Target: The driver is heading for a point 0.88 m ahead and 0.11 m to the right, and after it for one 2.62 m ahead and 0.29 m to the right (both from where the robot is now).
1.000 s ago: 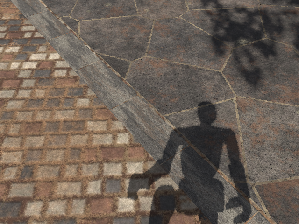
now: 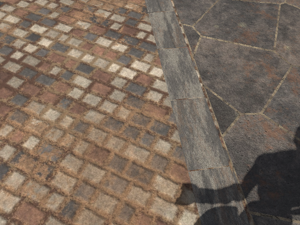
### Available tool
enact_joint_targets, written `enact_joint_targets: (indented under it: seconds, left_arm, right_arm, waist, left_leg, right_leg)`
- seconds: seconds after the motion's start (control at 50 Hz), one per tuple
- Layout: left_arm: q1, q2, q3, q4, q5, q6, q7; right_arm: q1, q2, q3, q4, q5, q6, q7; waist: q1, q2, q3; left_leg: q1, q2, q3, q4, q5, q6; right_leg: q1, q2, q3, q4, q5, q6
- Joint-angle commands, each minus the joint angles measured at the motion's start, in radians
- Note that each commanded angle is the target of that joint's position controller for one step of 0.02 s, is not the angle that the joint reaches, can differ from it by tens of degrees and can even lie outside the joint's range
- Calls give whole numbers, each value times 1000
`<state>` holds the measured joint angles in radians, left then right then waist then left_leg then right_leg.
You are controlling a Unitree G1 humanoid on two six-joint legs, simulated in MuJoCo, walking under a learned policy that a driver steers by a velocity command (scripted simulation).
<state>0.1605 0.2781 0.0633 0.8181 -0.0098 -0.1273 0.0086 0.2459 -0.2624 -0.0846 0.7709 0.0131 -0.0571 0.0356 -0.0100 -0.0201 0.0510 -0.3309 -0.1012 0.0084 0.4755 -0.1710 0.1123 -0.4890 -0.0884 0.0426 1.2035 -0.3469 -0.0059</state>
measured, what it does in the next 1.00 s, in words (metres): walks ahead: right foot, then left foot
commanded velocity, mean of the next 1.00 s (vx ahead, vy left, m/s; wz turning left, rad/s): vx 0.50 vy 0.00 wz -0.03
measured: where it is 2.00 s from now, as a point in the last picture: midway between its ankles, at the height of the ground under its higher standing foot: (177, 119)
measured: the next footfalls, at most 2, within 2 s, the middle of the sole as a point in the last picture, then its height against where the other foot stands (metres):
right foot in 0.36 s outside the picture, level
left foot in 0.84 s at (121, 192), level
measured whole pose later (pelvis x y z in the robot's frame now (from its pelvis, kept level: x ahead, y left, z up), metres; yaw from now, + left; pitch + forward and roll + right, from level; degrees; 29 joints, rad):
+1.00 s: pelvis +0.53 +0.03 +0.01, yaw -6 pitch +2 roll +1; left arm 0.31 0.31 0.07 0.72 -0.03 -0.03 0.00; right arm 0.21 -0.25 -0.06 0.72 -0.01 -0.10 0.01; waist 0.00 -0.05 -0.01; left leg -0.25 -0.02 0.03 0.41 -0.19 0.02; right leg -0.52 -0.02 0.06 1.15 -0.35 -0.01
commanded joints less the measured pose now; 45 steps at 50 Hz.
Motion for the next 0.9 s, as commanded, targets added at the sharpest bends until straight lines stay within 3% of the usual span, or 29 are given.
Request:
enact_joint_targets:
  seconds: [0.02, 0.06, 0.14, 0.24, 0.3, 0.34, 0.36, 0.38, 0.4, 0.42, 0.44, 0.46, 0.48, 0.5, 0.54, 0.58, 0.64, 0.68, 0.74, 0.8, 0.82, 0.84, 0.86, 0.88, 0.9]
  left_arm:
    - [41, 95, 31, -67, 20, 11, 4]
    - [-28, 76, 25, -96, 29, 21, 9]
    - [-179, 49, 13, -145, 20, 15, -1]
    - [-281, 61, 9, -190, 7, -5, -30]
    - [-262, 82, 15, -196, 8, -19, -42]
    - [-140, 112, 29, -165, 10, -24, -38]
    - [-13, 145, 43, -137, 22, -25, -34]
    - [155, 202, 56, -117, 30, -22, -33]
    - [241, 238, 70, -67, 20, -10, -46]
    - [227, 151, 46, -72, -15, -5, -50]
    - [149, 109, 33, -91, -18, 5, -46]
    - [104, 106, 26, -108, -4, 15, -46]
    - [84, 101, 23, -113, 2, 18, -45]
    - [80, 94, 18, -117, 10, 18, -43]
    - [92, 92, 17, -112, 2, 20, -38]
    - [115, 125, 27, -104, -6, 24, -24]
    - [152, 156, 38, -96, -14, 38, -9]
    - [190, 157, 39, -89, -18, 49, -4]
    - [234, 151, 38, -84, -23, 63, 1]
    - [211, 142, 39, -97, -22, 74, 6]
    - [196, 114, 30, -108, -18, 74, 5]
    - [175, 53, 10, -132, -4, 68, 3]
    - [287, -1, -9, -166, -24, 57, 6]
    - [301, 89, 6, -153, -37, 56, 8]
    - [227, 138, 21, -153, -31, 63, 7]
  right_arm:
    - [-19, -119, -25, -84, 2, -27, -15]
    - [22, -147, -32, -75, 4, -28, -31]
    - [91, -145, -30, -62, 10, -16, -48]
    - [158, -141, -27, -36, 13, -6, -54]
    - [167, -139, -25, -24, 8, 3, -62]
    - [132, -142, -25, -31, 3, 7, -60]
    - [111, -121, -14, -43, -4, 5, -55]
    - [141, -87, 2, -59, -23, -1, -54]
    - [281, -36, 17, -45, 4, -14, -50]
    - [232, -112, 11, -42, 9, -25, -45]
    - [94, -149, 2, -70, 12, -34, -40]
    - [12, -138, 6, -90, -3, -43, -40]
    - [-14, -126, 3, -103, -20, -51, -40]
    - [-4, -113, 2, -108, -27, -54, -40]
    - [9, -82, 8, -112, -29, -51, -42]
    - [-48, -60, 18, -133, -30, -46, -46]
    - [-161, -41, 30, -154, -24, -50, -40]
    - [-218, -48, 30, -164, -14, -55, -33]
    - [-275, -75, 20, -185, -4, -66, -24]
    - [-204, -112, -1, -171, 0, -78, -25]
    - [-120, -136, -15, -154, -6, -80, -33]
    - [36, -194, -31, -138, -22, -80, -44]
    - [118, -270, -49, -111, -32, -62, -43]
    - [124, -209, -39, -102, -17, -57, -36]
    - [91, -142, -21, -108, -12, -56, -37]
  waist:
    - [40, 34, -114]
    - [24, 40, -86]
    - [-34, 91, -57]
    - [-78, 117, -43]
    - [-66, 141, -41]
    - [-1, 162, -85]
    - [56, 143, -185]
    - [98, 11, -338]
    - [50, -318, -406]
    - [70, -218, -315]
    - [82, -108, -162]
    - [68, -10, -93]
    - [44, 21, -59]
    - [19, -2, -73]
    - [1, -51, -92]
    - [10, -63, -83]
    - [46, -62, -67]
    - [69, -71, -64]
    - [78, -79, -62]
    - [16, -101, -80]
    - [-29, -95, -122]
    - [-98, 3, -237]
    - [-58, 294, -335]
    - [-63, 286, -284]
    - [-77, 184, -174]
  left_leg:
    - [155, 265, -343, -251, 272, 193]
    - [127, 242, -300, -261, 310, 185]
    - [120, 190, -267, -243, 213, 126]
    - [204, 229, -336, -176, 147, 105]
    - [289, 271, -389, -113, 214, 93]
    - [319, 248, -354, -8, 464, 67]
    - [274, 200, -305, 157, 548, 41]
    - [83, 117, -232, 451, 331, -1]
    - [-274, -16, -149, 762, -329, -78]
    - [-414, 50, -197, 853, -377, -70]
    - [-461, 94, -165, 852, -282, -69]
    - [-437, 123, -134, 808, -217, -69]
    - [-409, 149, -125, 734, -174, -75]
    - [-355, 169, -122, 674, -150, -81]
    - [-306, 171, -95, 560, -153, -105]
    - [-283, 159, -68, 427, -121, -132]
    - [-202, 129, -61, 218, 77, -149]
    - [-148, 102, -64, 132, 169, -156]
    - [-94, 80, -84, 42, 158, -150]
    - [58, 85, -82, -50, 107, -111]
    - [193, 124, -97, -68, 90, -83]
    - [421, 292, -246, -62, 35, -17]
    - [667, 505, -631, -127, -139, 130]
    - [633, 538, -771, -167, -324, 154]
    - [537, 491, -638, -179, -308, 119]
  right_leg:
    - [-128, -43, 30, -100, 77, 23]
    - [-158, -24, 15, -212, 170, 49]
    - [-139, 35, 11, -507, 396, 55]
    - [-97, 73, 14, -680, 444, 30]
    - [-61, 78, 7, -722, 345, -7]
    - [85, 110, -45, -773, 304, -57]
    - [287, 64, -7, -748, 346, -109]
    - [590, -94, 208, -700, 399, -206]
    - [854, -271, 652, -831, 186, -355]
    - [825, -264, 747, -900, -34, -330]
    - [684, -225, 608, -918, -18, -288]
    - [551, -182, 511, -939, 90, -271]
    - [467, -149, 455, -954, 200, -265]
    - [424, -117, 411, -967, 281, -257]
    - [381, -81, 346, -984, 367, -263]
    - [325, -69, 299, -999, 405, -269]
    - [256, -35, 250, -1000, 364, -233]
    - [241, -29, 255, -984, 326, -217]
    - [276, -44, 321, -932, 248, -200]
    - [282, -32, 374, -838, 211, -160]
    - [238, 8, 349, -744, 223, -130]
    - [117, 69, 260, -480, 129, -89]
    - [-188, 180, 115, -204, -221, -42]
    - [-328, 103, 112, -32, -241, -27]
    - [-358, 68, 117, 33, -148, -20]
